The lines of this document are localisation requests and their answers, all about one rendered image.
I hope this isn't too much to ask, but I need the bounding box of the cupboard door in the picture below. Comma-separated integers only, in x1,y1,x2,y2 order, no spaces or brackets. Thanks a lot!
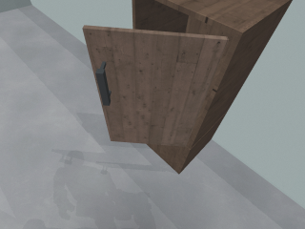
82,25,229,147

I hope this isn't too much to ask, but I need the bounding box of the handle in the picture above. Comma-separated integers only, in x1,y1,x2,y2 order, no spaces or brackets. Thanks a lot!
95,61,112,106

